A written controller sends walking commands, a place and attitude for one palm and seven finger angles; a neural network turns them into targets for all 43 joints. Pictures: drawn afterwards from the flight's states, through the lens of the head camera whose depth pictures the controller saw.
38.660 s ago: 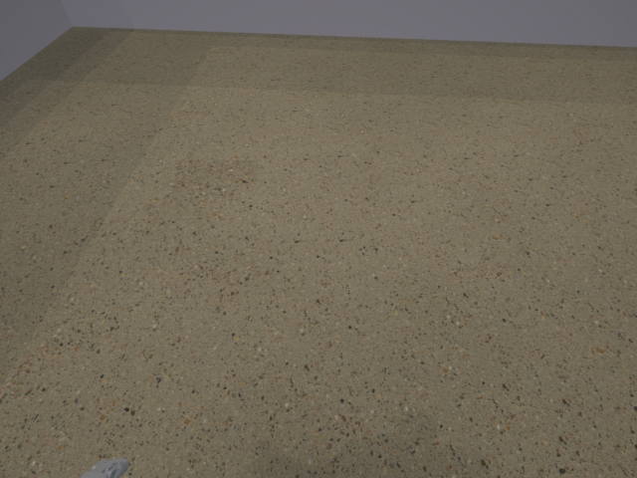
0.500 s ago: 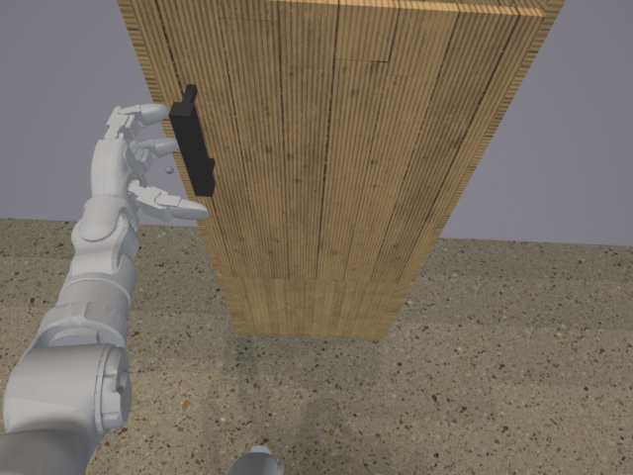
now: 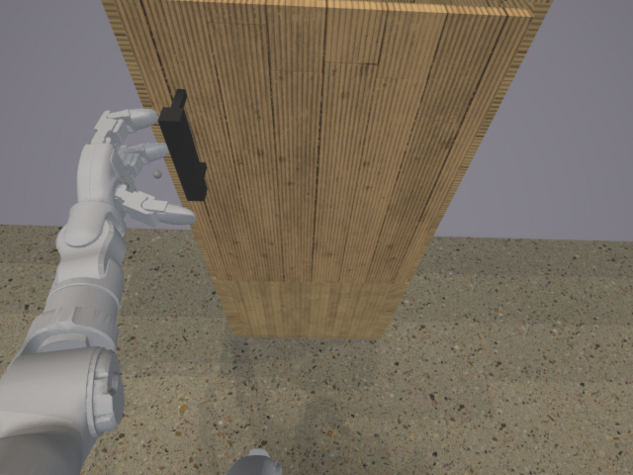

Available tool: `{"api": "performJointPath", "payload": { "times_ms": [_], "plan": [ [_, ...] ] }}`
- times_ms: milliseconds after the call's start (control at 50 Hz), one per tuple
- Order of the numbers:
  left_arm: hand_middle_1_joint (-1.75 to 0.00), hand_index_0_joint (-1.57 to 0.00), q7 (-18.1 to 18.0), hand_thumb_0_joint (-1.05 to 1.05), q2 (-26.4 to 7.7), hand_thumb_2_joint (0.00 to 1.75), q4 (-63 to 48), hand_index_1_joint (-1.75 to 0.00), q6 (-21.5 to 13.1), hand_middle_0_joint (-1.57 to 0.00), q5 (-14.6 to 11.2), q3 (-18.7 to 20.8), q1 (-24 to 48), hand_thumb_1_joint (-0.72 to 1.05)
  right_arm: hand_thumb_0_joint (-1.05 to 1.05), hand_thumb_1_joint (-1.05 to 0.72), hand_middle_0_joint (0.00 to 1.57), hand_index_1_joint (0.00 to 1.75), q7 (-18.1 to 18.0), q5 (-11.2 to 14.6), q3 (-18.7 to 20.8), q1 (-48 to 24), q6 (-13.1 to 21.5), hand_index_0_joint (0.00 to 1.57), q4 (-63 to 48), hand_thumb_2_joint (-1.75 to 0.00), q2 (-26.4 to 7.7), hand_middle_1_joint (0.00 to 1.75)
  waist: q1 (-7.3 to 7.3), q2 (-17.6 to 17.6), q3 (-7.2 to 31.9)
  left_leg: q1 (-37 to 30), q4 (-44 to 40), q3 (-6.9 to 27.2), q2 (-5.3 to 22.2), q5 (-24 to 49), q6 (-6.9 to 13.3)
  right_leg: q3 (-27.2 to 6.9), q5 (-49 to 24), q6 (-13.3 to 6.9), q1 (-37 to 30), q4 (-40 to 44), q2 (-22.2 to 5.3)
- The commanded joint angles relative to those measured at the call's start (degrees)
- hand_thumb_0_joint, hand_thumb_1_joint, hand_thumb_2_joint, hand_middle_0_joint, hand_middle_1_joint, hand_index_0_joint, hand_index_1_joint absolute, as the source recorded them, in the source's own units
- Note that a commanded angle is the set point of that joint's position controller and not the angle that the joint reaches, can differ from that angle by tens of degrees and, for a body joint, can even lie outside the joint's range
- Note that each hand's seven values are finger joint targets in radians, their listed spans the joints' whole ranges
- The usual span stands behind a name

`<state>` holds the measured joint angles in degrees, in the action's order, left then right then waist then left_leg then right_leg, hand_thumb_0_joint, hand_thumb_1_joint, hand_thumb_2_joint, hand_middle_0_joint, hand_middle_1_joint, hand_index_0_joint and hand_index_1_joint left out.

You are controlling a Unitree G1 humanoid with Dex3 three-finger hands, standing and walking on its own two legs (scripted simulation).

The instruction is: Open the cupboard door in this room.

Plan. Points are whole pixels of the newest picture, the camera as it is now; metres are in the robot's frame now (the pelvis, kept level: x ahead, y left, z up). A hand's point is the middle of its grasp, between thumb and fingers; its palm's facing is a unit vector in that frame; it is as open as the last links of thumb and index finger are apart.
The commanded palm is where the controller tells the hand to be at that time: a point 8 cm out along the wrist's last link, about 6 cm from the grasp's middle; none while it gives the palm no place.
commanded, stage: move the hooked fingers beside the handle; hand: left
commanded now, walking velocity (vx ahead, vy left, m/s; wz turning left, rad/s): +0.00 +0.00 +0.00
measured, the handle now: (189, 147) +0.50 +0.18 +0.11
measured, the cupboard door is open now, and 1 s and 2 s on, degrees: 0 0 0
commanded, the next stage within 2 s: slide the fingers in behind the handle in 1.98 s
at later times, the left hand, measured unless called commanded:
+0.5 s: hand (167, 176) +0.45 +0.20 +0.11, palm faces +0.01 -1.00 +0.00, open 14.2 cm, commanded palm +0.43 +0.25 +0.11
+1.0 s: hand (139, 172) +0.45 +0.23 +0.11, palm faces +0.04 -1.00 +0.01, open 14.0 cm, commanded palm +0.43 +0.28 +0.11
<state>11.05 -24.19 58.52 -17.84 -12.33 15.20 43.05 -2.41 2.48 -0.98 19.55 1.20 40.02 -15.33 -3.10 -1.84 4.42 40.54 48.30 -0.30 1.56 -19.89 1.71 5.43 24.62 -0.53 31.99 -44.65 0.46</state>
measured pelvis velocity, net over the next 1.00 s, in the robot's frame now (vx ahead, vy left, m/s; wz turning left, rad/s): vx -0.01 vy -0.01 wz -0.04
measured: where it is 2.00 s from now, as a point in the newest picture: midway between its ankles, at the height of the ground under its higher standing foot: outside the picture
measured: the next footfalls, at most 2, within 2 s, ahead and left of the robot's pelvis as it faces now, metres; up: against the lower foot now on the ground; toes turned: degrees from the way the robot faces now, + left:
none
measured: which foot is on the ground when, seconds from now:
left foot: down 0.00-1.00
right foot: down 0.00-1.00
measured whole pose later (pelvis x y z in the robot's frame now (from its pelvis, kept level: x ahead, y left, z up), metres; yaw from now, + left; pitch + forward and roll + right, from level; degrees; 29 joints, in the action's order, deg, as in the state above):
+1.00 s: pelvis -0.01 -0.01 +0.00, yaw -2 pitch +12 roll -2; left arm 21.9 -33.0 62.7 -17.7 -11.7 24.8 41.7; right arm -5.0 3.5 -1.7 21.1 -2.8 37.3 -16.8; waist -6.0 -1.3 4.4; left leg 40.5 47.0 -1.5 3.5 -19.0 0.9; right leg 3.8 23.2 -1.4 33.1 -43.8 2.3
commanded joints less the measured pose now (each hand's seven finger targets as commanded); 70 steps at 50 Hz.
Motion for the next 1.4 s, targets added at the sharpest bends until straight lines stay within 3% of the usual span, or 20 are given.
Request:
{"api": "performJointPath", "payload": {
  "times_ms": [0, 140, 200, 220, 320, 380, 420, 460, 500, 540, 640, 720, 780, 820, 920, 960, 1120, 1160, 1220, 1380],
  "plan": [
    [-1.20, -0.30, 4.4, 0.00, -4.8, 0.30, -15.6, -1.20, -4.4, -0.30, 1.0, -3.4, 30.3, -0.50, 0.00, -0.90, 0.20, 0.30, -0.5, -0.2, 3.5, 4.8, 1.4, 0.20, -4.6, -0.90, -9.5, 0.30, -4.82, -5.9, 22.3, -30.0, -5.1, 5.5, 0.1, 17.7, -0.4, -1.9, -15.7, -1.1, 7.4, 5.6, 2.6],
    [-1.20, -0.30, 4.6, 0.00, -6.0, 0.30, -17.4, -1.20, -4.5, -0.30, 0.7, -2.3, 27.2, -0.50, 0.00, -0.90, 0.20, 0.30, -0.5, -0.1, 3.6, 4.5, 0.9, 0.20, -5.3, -0.90, -9.6, 0.30, -4.00, -4.8, 24.6, -30.5, -4.7, 5.1, 0.0, 20.8, -0.2, -2.0, -18.4, -1.0, 5.2, 5.4, 2.7],
    [-1.20, -0.30, 4.8, 0.00, -5.5, 0.30, -17.6, -1.20, -4.2, -0.30, 0.4, -2.7, 27.2, -0.50, 0.00, -0.90, 0.20, 0.30, -0.6, 0.1, 3.5, 4.0, 0.8, 0.20, -5.4, -0.90, -9.4, 0.30, -4.35, -5.4, 22.3, -29.6, -5.0, 4.7, -0.1, 19.1, -0.1, -2.1, -17.7, -0.9, 5.5, 6.0, 2.7],
    [-1.20, -0.30, 4.6, 0.00, -8.4, 0.30, -17.3, -1.20, -4.4, -0.30, 0.4, 0.0, 26.5, -0.50, 0.00, -0.90, 0.20, 0.30, -0.8, 0.0, 3.5, 4.4, 0.7, 0.20, -5.3, -0.90, -9.7, 0.30, -3.85, -3.7, 22.4, -28.6, -4.8, 4.7, -0.2, 19.7, 0.1, -2.1, -18.6, -1.0, 3.9, 5.9, 2.7],
    [-1.20, -0.30, 5.2, 0.00, -9.0, 0.30, -18.7, -1.20, -4.5, -0.30, 0.1, 0.3, 23.8, -0.50, 0.00, -0.90, 0.20, 0.30, -0.9, 0.2, 3.3, 3.6, 0.4, 0.20, -6.3, -0.90, -9.5, 0.30, -3.05, -5.7, 22.6, -28.9, -5.2, 4.3, -0.3, 20.6, 0.0, -2.3, -19.2, -1.1, 2.9, 5.9, 2.6],
    [-1.20, -0.30, 5.4, 0.00, -10.1, 0.30, -16.4, -1.20, -3.6, -0.30, -0.3, 1.6, 24.2, -0.50, 0.00, -0.90, 0.20, 0.30, -1.2, 0.4, 3.1, 3.5, -0.1, 0.20, -6.1, -0.90, -9.5, 0.30, -3.48, -3.2, 20.2, -26.9, -5.8, 3.8, -0.2, 18.6, 0.1, -2.4, -19.3, -0.7, 2.8, 6.5, 2.6],
    [-1.20, -0.30, 5.2, 0.00, -14.3, 0.30, -14.8, -1.20, -3.3, -0.30, -0.4, 5.3, 23.6, -0.50, 0.00, -0.90, 0.20, 0.30, -1.5, 0.2, 3.0, 3.7, -0.3, 0.20, -6.3, -0.90, -9.9, 0.30, -2.61, -1.4, 19.4, -24.1, -5.9, 3.4, -0.6, 16.9, 0.5, -2.7, -19.0, -0.8, 0.8, 6.7, 2.4],
    [-1.20, -0.30, 5.0, 0.00, -16.8, 0.30, -13.5, -1.20, -3.1, -0.30, 0.4, 7.5, 22.7, -0.50, 0.00, -0.90, 0.20, 0.30, -1.6, 0.1, 2.7, 3.7, -0.6, 0.20, -6.8, -0.90, -9.7, 0.30, -1.83, -3.0, 20.3, -23.7, -6.1, 3.2, -0.6, 17.2, 0.3, -3.0, -19.4, -0.7, 0.4, 6.2, 2.1],
    [-1.20, -0.30, 4.8, 0.00, -17.1, 0.30, -12.0, -1.20, -2.9, -0.30, 0.8, 7.4, 23.0, -0.50, 0.00, -0.90, 0.20, 0.30, -1.6, 0.1, 2.5, 3.5, -0.8, 0.20, -7.3, -0.90, -9.6, 0.30, -2.27, -2.1, 18.6, -21.7, -6.2, 2.6, -0.6, 15.4, 0.4, -3.3, -18.7, -0.4, 0.4, 6.5, 2.0],
    [-1.20, -0.30, 4.6, 0.00, -19.9, 0.30, -11.8, -1.20, -3.6, -0.30, 1.4, 9.7, 21.5, -0.50, 0.00, -0.90, 0.20, 0.30, -1.6, 0.0, 2.5, 3.7, -1.0, 0.20, -7.9, -0.90, -9.7, 0.30, -1.25, -2.1, 20.8, -21.5, -5.9, 2.4, -0.7, 16.6, 0.5, -3.6, -20.0, -0.4, -1.4, 6.0, 2.0],
    [-1.20, -0.30, 6.0, 0.00, -20.8, 0.30, -12.3, -1.20, -4.4, -0.30, 0.9, 10.3, 20.0, -0.50, 0.00, -0.90, 0.20, 0.30, -1.7, 0.2, 2.7, 3.7, -1.6, 0.20, -8.9, -0.90, -9.7, 0.30, -1.40, -2.7, 21.8, -21.1, -5.5, 1.3, -0.7, 17.0, 0.7, -4.2, -21.8, -0.1, -2.8, 6.1, 2.2],
    [-1.20, -0.30, 7.6, 0.00, -22.3, 0.30, -10.0, -1.20, -3.7, -0.30, 0.3, 10.7, 21.6, -0.50, 0.00, -0.90, 0.20, 0.30, -2.4, 0.5, 2.6, 4.3, -2.0, 0.20, -8.7, -0.90, -10.0, 0.30, -2.68, -0.4, 18.7, -17.5, -5.6, 0.8, -0.9, 13.4, 1.3, -4.8, -20.3, 0.2, -3.3, 7.2, 2.1],
    [-1.20, -0.30, 8.8, 0.00, -23.7, 0.30, -9.3, -1.20, -3.3, -0.30, 0.1, 10.6, 23.6, -0.50, 0.00, -0.90, 0.20, 0.30, -2.7, 0.7, 2.6, 4.4, -2.0, 0.20, -8.3, -0.90, -10.4, 0.30, -3.29, -1.5, 18.7, -16.9, -5.8, 0.7, -0.8, 11.5, 1.3, -5.3, -18.9, 0.5, -2.4, 7.8, 1.9],
    [-1.20, -0.30, 9.4, 0.00, -24.4, 0.30, -10.2, -1.20, -4.0, -0.30, -0.3, 11.3, 22.7, -0.50, 0.00, -0.90, 0.20, 0.30, -2.9, 0.5, 2.7, 4.9, -2.0, 0.20, -8.3, -0.90, -10.4, 0.30, -2.68, -3.2, 21.0, -18.2, -5.4, 0.8, -0.9, 13.2, 1.3, -5.3, -19.7, 0.1, -3.0, 7.3, 2.1],
    [-1.20, -0.30, 11.3, 0.00, -26.0, 0.30, -8.2, -1.20, -3.7, -0.30, -0.8, 12.0, 22.4, -0.50, 0.00, -0.90, 0.20, 0.30, -3.1, 0.6, 2.7, 5.5, -2.2, 0.20, -7.8, -0.90, -10.7, 0.30, -2.98, -2.1, 20.8, -17.0, -5.1, 0.9, -0.8, 13.2, 1.5, -5.3, -19.9, 0.3, -3.2, 7.2, 2.2],
    [-1.20, -0.30, 11.8, 0.00, -26.8, 0.30, -8.0, -1.20, -3.4, -0.30, -0.4, 11.8, 23.4, -0.50, 0.00, -0.90, 0.20, 0.30, -3.2, 0.8, 2.7, 5.3, -2.3, 0.20, -7.8, -0.90, -10.8, 0.30, -3.22, -4.3, 20.3, -17.8, -5.3, 1.1, -0.6, 12.9, 1.2, -5.1, -18.8, 0.3, -1.3, 7.2, 2.1],
    [-1.20, -0.30, 11.9, 0.00, -24.1, 0.30, -10.8, -1.20, -3.7, -0.30, -1.1, 11.1, 20.1, -0.50, 0.00, -0.90, 0.20, 0.30, -2.9, 0.5, 3.0, 5.6, -2.2, 0.20, -8.7, -0.90, -10.8, 0.30, -2.38, -6.0, 21.6, -22.9, -5.3, 2.1, -0.2, 16.9, 0.8, -3.5, -18.3, -0.5, 1.7, 6.4, 2.9],
    [-1.20, -0.30, 11.5, 0.00, -26.3, 0.30, -10.7, -1.20, -3.4, -0.30, -1.0, 13.1, 19.6, -0.50, 0.00, -0.90, 0.20, 0.30, -2.8, 0.5, 3.2, 5.7, -2.4, 0.20, -8.8, -0.90, -11.1, 0.30, -1.81, -4.5, 22.0, -22.7, -5.7, 2.5, 0.1, 17.0, 0.6, -3.4, -18.4, -0.3, 1.1, 6.4, 2.8],
    [-1.20, -0.30, 11.3, 0.00, -23.7, 0.30, -12.4, -1.20, -3.0, -0.30, -1.2, 11.2, 19.7, -0.50, 0.00, -0.90, 0.20, 0.30, -2.6, 0.5, 2.9, 5.4, -2.3, 0.20, -9.3, -0.90, -10.7, 0.30, -2.20, -4.8, 21.1, -23.3, -5.6, 2.5, 0.0, 18.3, 0.7, -3.1, -18.9, -0.5, 1.5, 6.3, 2.9],
    [-1.20, -0.30, 10.5, 0.00, -23.2, 0.30, -12.3, -1.20, -3.0, -0.30, -0.6, 11.0, 20.3, -0.50, 0.00, -0.90, 0.20, 0.30, -2.6, 0.4, 2.8, 4.9, -1.9, 0.20, -9.1, -0.90, -10.7, 0.30, -2.28, -6.1, 20.8, -24.9, -6.0, 3.3, 0.3, 17.0, 0.2, -2.9, -16.6, -0.6, 3.5, 6.4, 2.8]
  ]
}}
